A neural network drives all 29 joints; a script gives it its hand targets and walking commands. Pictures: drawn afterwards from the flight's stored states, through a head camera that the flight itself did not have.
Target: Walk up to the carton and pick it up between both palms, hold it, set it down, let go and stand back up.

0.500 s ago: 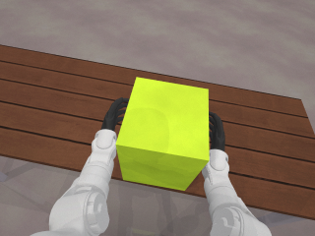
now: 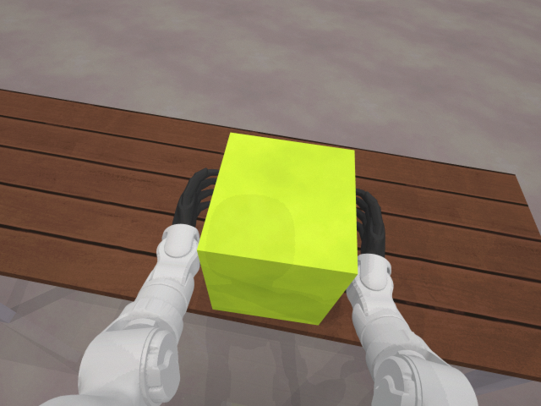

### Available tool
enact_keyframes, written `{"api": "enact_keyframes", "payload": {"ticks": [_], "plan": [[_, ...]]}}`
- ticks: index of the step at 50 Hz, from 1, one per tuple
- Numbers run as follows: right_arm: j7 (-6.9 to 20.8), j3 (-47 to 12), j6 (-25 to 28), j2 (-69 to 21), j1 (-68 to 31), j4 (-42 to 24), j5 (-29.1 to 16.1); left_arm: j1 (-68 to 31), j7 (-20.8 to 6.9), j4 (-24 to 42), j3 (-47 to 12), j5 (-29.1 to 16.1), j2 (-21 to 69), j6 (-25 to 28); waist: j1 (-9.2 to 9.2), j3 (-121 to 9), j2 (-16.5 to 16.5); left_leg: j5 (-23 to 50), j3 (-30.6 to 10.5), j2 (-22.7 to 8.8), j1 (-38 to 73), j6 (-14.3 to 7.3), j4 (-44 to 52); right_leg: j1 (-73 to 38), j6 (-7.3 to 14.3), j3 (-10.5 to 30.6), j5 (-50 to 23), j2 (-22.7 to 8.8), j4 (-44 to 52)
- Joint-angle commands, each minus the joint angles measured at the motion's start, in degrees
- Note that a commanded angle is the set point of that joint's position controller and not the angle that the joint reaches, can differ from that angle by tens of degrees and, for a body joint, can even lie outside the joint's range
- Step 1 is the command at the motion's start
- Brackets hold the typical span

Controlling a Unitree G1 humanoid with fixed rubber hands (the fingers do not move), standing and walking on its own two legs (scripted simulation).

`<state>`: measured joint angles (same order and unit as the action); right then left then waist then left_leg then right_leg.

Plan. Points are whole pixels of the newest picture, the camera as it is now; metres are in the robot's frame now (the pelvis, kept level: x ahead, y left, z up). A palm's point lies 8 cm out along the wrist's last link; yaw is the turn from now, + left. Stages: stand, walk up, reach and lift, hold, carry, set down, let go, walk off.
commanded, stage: reach and lift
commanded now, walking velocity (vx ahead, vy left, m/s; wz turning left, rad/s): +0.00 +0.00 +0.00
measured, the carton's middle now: (277, 236) +0.40 +0.00 -0.01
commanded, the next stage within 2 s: hold in 1.98 s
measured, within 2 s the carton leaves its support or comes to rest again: neither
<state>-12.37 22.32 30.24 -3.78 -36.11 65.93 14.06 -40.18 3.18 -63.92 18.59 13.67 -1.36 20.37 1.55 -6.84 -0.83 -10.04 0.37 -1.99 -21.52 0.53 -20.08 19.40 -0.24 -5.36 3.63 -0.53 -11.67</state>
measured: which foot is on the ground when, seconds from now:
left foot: down 0.00-1.00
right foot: down 0.00-1.00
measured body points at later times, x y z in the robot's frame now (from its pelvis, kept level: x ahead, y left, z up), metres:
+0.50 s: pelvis -0.01 +0.01 +0.00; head -0.03 +0.03 +0.45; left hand +0.40 +0.14 +0.12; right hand +0.37 -0.15 +0.12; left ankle -0.02 +0.12 -0.75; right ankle +0.01 -0.13 -0.75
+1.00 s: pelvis -0.02 +0.00 +0.00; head -0.05 +0.03 +0.45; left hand +0.37 +0.15 +0.16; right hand +0.36 -0.15 +0.15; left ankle -0.02 +0.12 -0.75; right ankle +0.01 -0.13 -0.75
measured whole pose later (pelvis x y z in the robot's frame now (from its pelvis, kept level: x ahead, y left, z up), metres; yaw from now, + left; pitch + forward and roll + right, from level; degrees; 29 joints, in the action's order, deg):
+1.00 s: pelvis -0.02 +0.00 +0.00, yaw +1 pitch -5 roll -1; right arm -10.6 4.3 -9.9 0.9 -36.3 36.5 -6.6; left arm -34.9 2.8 -18.1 15.1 14.8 2.5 -28.7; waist 5.0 0.5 -2.9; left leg -10.8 -0.8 -0.6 -4.5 -0.1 -20.2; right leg 3.5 -0.9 -4.6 6.1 -1.4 -14.7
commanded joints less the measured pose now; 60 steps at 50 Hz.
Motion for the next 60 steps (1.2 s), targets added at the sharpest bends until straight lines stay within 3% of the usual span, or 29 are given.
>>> {"api": "enact_keyframes", "payload": {"ticks": [1, 7, 14, 17, 20, 24, 28, 33, 35, 37, 39, 40, 42, 45, 47, 51, 56, 60], "plan": [[8.3, -25.9, 0.8, -36.9, -34.1, -6.3, 2.7, -35.6, -6.2, 8.0, -20.9, 1.0, 38.8, 4.0, 0.51, -30.4, 3.2, 22.5, 1.3, 2.6, 9.7, 3.1, -1.1, -22.6, 0.1, 0.5, -24.0, 2.3, -6.2], [7.1, -34.3, -5.8, -38.5, -32.1, -13.0, -5.3, -32.5, -6.3, 13.5, -25.8, -1.6, 41.8, -0.7, 2.14, -25.0, 2.3, 26.1, -0.3, 3.1, 14.4, 3.0, -2.4, -24.0, -0.4, 1.9, -26.3, 2.5, -5.8], [7.1, -37.7, -16.5, -36.7, -35.6, -23.5, -12.6, -33.0, -6.6, 21.6, -27.7, -3.4, 43.6, -12.5, 1.61, -17.9, 1.6, 16.7, -0.5, 3.1, 16.4, 1.9, 0.7, -20.7, -0.1, 2.4, -9.8, 2.6, -2.7], [7.3, -40.4, -20.1, -37.0, -39.4, -32.1, -15.8, -35.2, -6.1, 30.0, -31.0, -5.4, 45.7, -18.0, 1.84, -21.6, 2.9, 19.6, -0.6, 3.4, 18.5, 2.4, -0.6, -21.6, -0.1, 2.5, -11.4, 2.8, -3.2], [7.3, -43.4, -24.0, -36.8, -42.4, -40.3, -18.9, -33.7, -5.7, 35.0, -32.7, -6.3, 46.8, -23.5, 1.29, -23.0, 1.8, 20.2, -1.3, 3.7, 19.4, 2.0, -1.1, -23.1, -0.4, 2.7, -12.7, 3.2, -3.7], [7.5, -40.4, -29.1, -34.6, -39.7, -39.4, -19.5, -33.2, -6.7, 39.4, -31.9, -5.8, 45.0, -31.1, 2.75, -17.7, 1.2, 13.0, -0.8, 3.6, 19.3, 1.6, 1.5, -21.7, -0.9, 2.2, -5.4, 2.9, -2.9], [7.9, -36.3, -31.7, -32.6, -38.4, -36.5, -18.8, -31.0, -8.4, 37.5, -27.8, -3.0, 42.0, -35.6, 3.50, -12.3, 1.1, 9.8, -0.5, 4.2, 19.1, 1.4, 3.0, -23.7, -1.3, 1.8, -4.2, 2.6, -2.2], [7.4, -37.5, -31.9, -30.4, -38.8, -41.5, -19.9, -25.3, -10.8, 40.4, -26.5, -1.5, 40.6, -39.5, 3.40, -11.8, 1.3, 14.8, -0.2, 4.8, 20.7, 2.1, 1.7, -29.0, -2.1, 0.8, -12.9, 3.0, -3.2], [7.4, -37.9, -32.7, -30.2, -37.6, -40.9, -20.5, -27.0, -10.9, 43.4, -27.3, -1.9, 39.7, -40.3, 4.34, -11.3, 2.1, 15.8, -0.3, 4.9, 20.9, 2.5, 1.7, -28.8, -2.4, 0.5, -13.0, 3.1, -3.7], [7.7, -39.3, -32.7, -30.1, -40.1, -44.9, -21.2, -27.3, -10.8, 46.2, -29.1, -2.8, 40.6, -41.5, 3.72, -13.7, 1.4, 16.1, -0.5, 4.5, 22.1, 2.4, 1.5, -27.7, -2.3, 0.2, -11.8, 3.6, -3.7], [7.8, -39.5, -33.4, -29.7, -40.6, -45.6, -21.4, -27.9, -10.2, 47.0, -30.8, -3.3, 40.7, -42.5, 4.34, -12.6, 1.6, 15.4, -0.7, 4.4, 22.2, 2.5, 1.4, -25.9, -2.0, 0.0, -9.7, 3.9, -3.4], [7.9, -40.4, -33.1, -29.9, -43.5, -48.4, -22.1, -28.4, -9.8, 48.6, -32.0, -3.9, 41.7, -43.0, 3.48, -14.0, 2.1, 16.1, -0.8, 4.3, 22.2, 2.5, 1.0, -25.4, -1.8, -0.1, -9.5, 4.1, -3.7], [8.0, -41.5, -33.4, -30.7, -44.0, -50.3, -23.1, -30.1, -8.7, 51.6, -34.9, -5.5, 42.7, -43.5, 4.00, -16.1, 3.0, 16.6, -1.0, 4.2, 23.2, 2.9, 0.5, -24.4, -1.6, 0.0, -9.0, 4.1, -4.0], [8.1, -40.6, -35.6, -30.0, -43.5, -48.9, -22.7, -31.2, -8.1, 51.3, -35.3, -6.0, 41.9, -45.2, 4.95, -15.2, 2.3, 11.5, -1.2, 3.9, 22.7, 2.3, 1.6, -22.7, -1.5, 0.1, -4.4, 3.8, -3.2], [8.3, -39.6, -36.3, -30.0, -45.2, -49.4, -22.4, -31.0, -8.0, 50.0, -34.9, -5.9, 42.0, -46.6, 4.52, -14.5, 2.0, 7.8, -1.4, 3.7, 21.6, 1.6, 2.5, -21.9, -1.5, 0.2, -2.1, 3.6, -3.2], [7.9, -38.9, -37.7, -29.1, -43.8, -48.3, -23.7, -27.9, -8.3, 50.4, -33.1, -4.4, 41.8, -49.1, 4.64, -13.8, 2.7, 11.3, -1.1, 4.0, 22.7, 2.1, 1.8, -24.5, -1.5, 0.4, -5.9, 3.8, -3.3], [7.3, -38.5, -39.7, -28.6, -43.7, -45.8, -24.0, -27.1, -10.1, 49.1, -27.7, -1.8, 38.7, -51.5, 3.54, -10.2, 0.5, 7.7, 0.0, 4.5, 19.6, 0.9, 3.5, -26.9, -2.4, 0.6, -5.3, 3.2, -3.2], [6.2, -41.4, -39.9, -29.5, -44.1, -49.7, -26.7, -26.3, -11.1, 53.4, -28.7, -2.1, 38.4, -52.5, 3.97, -11.9, 0.8, 14.7, 0.0, 5.0, 20.9, 1.2, 1.9, -31.1, -3.1, 0.7, -14.6, 3.6, -4.4]]}}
